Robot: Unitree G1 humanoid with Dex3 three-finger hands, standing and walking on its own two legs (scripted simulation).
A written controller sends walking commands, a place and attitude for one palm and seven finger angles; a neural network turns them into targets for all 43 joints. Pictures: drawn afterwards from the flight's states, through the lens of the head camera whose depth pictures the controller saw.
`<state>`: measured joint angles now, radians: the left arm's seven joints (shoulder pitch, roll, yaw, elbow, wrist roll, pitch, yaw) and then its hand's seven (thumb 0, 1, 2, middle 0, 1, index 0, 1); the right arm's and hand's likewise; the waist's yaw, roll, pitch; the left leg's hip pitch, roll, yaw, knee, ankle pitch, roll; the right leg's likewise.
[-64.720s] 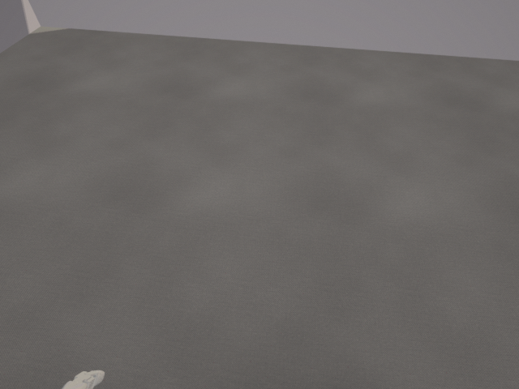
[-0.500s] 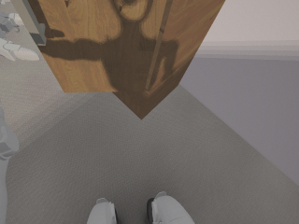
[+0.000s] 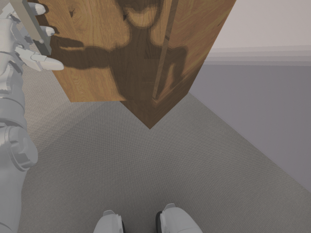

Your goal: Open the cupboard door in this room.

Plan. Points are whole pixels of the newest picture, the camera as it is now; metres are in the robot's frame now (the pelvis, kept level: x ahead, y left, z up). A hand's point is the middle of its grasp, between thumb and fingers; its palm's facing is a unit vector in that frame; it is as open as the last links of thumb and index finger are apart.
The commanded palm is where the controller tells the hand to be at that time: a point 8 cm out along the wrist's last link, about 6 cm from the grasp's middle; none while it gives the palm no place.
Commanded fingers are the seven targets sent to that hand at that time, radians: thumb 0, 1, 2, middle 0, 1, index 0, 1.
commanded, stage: slide the fingers in behind the handle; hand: left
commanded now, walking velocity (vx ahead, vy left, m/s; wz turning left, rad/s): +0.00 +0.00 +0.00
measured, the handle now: (35, 22) +0.60 +0.21 +0.10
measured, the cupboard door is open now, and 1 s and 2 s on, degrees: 49 49 76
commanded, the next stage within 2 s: close the thumb around the handle in 0.42 s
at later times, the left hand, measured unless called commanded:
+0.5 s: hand (39, 41) +0.55 +0.20 +0.11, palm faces -0.04 -1.00 +0.00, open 14.0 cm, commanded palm +0.53 +0.23 +0.10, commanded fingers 0.00 -0.50 0.30 -0.30 -1.20 -0.30 -1.20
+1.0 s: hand (43, 40) +0.55 +0.19 +0.10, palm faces -0.04 -1.00 +0.00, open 7.9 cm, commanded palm +0.54 +0.23 +0.10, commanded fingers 0.00 0.90 0.90 -0.40 -1.35 -0.40 -1.35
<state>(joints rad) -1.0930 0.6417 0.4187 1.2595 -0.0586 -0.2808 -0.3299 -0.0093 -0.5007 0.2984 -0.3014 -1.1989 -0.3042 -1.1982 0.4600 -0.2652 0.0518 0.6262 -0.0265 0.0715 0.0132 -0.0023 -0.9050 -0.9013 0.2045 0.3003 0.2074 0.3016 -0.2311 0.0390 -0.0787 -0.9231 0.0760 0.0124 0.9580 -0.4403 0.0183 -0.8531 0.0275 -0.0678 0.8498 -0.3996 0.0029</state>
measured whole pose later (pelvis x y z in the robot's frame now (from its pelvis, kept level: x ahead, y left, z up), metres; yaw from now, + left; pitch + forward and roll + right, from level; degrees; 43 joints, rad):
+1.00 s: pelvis +0.00 +0.00 +0.00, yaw +0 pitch +23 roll -4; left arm -1.14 0.65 0.40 1.30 -0.05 -0.29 -0.30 0.00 0.37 0.67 -0.36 -1.29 -0.37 -1.29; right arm 0.45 -0.27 0.05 0.64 -0.03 0.05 0.01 0.00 -0.91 -0.90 0.20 0.30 0.21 0.30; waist -0.24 0.04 -0.07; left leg -0.95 0.07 0.01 0.97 -0.44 0.02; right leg -0.88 0.02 -0.07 0.87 -0.40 0.00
